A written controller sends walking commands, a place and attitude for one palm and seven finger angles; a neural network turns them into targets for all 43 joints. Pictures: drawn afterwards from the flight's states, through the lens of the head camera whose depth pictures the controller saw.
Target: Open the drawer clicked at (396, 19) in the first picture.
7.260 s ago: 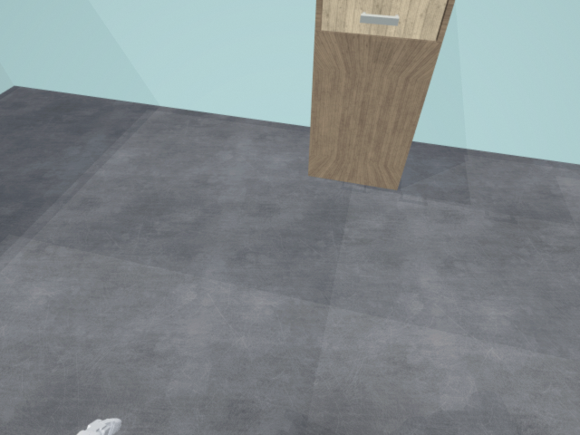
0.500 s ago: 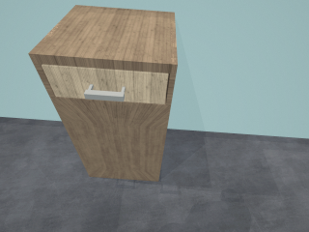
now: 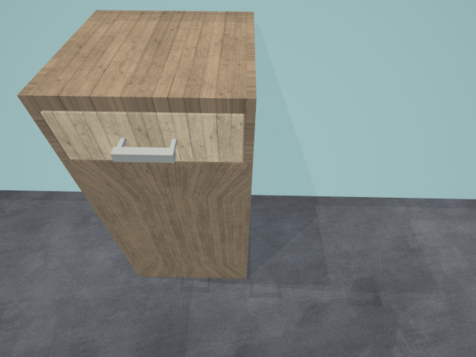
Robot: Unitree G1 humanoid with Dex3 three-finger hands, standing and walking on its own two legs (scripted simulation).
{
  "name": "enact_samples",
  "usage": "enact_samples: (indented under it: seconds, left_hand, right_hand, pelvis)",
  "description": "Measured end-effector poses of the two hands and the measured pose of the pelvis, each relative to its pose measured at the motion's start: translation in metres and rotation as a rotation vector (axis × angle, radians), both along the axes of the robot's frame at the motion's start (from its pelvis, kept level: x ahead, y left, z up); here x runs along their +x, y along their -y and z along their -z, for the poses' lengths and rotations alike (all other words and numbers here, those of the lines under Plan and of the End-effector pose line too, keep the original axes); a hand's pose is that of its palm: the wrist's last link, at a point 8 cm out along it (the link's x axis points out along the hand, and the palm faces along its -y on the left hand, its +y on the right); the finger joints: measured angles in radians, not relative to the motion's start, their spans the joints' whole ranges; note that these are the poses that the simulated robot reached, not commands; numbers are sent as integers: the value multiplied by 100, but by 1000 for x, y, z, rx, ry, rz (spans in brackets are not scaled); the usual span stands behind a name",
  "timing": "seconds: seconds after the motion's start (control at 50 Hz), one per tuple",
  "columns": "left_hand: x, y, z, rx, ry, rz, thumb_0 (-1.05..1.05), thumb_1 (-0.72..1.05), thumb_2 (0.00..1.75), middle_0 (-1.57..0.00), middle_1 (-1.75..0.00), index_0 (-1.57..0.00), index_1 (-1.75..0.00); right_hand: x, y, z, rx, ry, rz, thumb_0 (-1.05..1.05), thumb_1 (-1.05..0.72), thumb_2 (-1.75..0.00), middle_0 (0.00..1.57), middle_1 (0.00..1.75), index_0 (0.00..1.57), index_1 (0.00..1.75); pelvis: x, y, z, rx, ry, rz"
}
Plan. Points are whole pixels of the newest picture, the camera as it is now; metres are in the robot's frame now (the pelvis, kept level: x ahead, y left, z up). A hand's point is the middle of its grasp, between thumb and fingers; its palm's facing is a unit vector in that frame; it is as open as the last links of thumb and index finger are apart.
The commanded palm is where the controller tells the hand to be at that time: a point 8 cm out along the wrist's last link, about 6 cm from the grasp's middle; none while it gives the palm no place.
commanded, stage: look again from close up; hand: left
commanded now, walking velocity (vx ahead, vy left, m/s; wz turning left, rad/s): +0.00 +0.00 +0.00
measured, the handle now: (146, 148) +0.51 +0.24 +0.04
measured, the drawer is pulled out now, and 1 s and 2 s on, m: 0.00 0.00 0.00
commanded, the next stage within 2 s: raise the hand with hooked fingers in 0.58 s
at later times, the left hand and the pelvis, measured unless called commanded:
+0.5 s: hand out of the picture -0.03 +0.21 -0.18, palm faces +0.01 -0.98 -0.19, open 7.4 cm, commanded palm none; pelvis -0.03 +0.03 +0.00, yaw -1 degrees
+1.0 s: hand (113, 325) +0.17 +0.22 -0.02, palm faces -0.03 -0.25 -0.97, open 8.0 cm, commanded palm +0.11 +0.24 -0.01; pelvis -0.04 +0.01 -0.02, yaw -4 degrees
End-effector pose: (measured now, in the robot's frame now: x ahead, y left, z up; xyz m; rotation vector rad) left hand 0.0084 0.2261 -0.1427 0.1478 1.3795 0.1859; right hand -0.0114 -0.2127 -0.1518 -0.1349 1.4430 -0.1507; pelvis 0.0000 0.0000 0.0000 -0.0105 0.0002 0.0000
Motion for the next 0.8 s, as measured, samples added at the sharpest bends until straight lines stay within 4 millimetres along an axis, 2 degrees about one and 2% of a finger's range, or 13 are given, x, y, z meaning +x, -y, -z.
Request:
enact_samples:
  seconds: [0.12,0.2,0.26,0.36,0.5,0.7,0.72,0.74,0.8]
  left_hand:
    - [-6,0,0,2,9,-1,1,93,89,-20,-29,-20,-30]
    - [-19,-4,3,-6,24,30,1,92,89,-20,-29,-20,-30]
    - [-28,-11,10,-26,7,35,1,92,89,-20,-29,-20,-30]
    - [-34,-22,8,-31,5,28,1,91,89,-20,-29,-20,-30]
    - [-40,-31,2,-19,-10,34,1,91,89,-19,-29,-20,-30]
    - [-39,-25,2,-16,-43,39,1,91,89,-19,-29,-20,-30]
    - [-28,-25,-3,-1,-11,91,1,91,89,-19,-29,-20,-30]
    - [-9,-28,-13,50,84,151,2,91,89,-20,-30,-20,-31]
    - [55,-38,-64,266,392,291,3,91,88,-20,-31,-21,-32]
  right_hand:
    - [2,4,-2,-9,21,-10,1,-92,-90,20,30,20,30]
    - [7,7,-4,-29,71,-10,1,-92,-90,20,30,20,30]
    - [8,2,-5,-41,117,-22,1,-92,-90,20,30,20,30]
    - [1,-15,-5,-27,125,-45,1,-92,-90,20,30,20,30]
    - [-16,-28,-2,5,79,-41,1,-93,-90,20,30,20,30]
    - [-28,-34,1,30,22,-13,1,-92,-90,20,30,20,30]
    - [-25,-32,-1,22,49,-9,1,-92,-90,20,30,20,30]
    - [-20,-28,-4,-5,100,-11,1,-92,-90,20,30,20,30]
    - [8,-9,-11,-61,307,5,3,-93,-90,21,30,20,30]
  pelvis:
    - [-5,-1,0,-2,2,-1]
    - [-18,-9,3,-21,-1,1]
    - [-23,-18,7,-21,11,4]
    - [-26,-29,6,-5,26,9]
    - [-27,-34,3,9,23,15]
    - [-21,-32,3,9,11,21]
    - [-21,-32,3,9,6,26]
    - [-21,-31,4,15,3,32]
    - [-23,-28,7,36,-14,25]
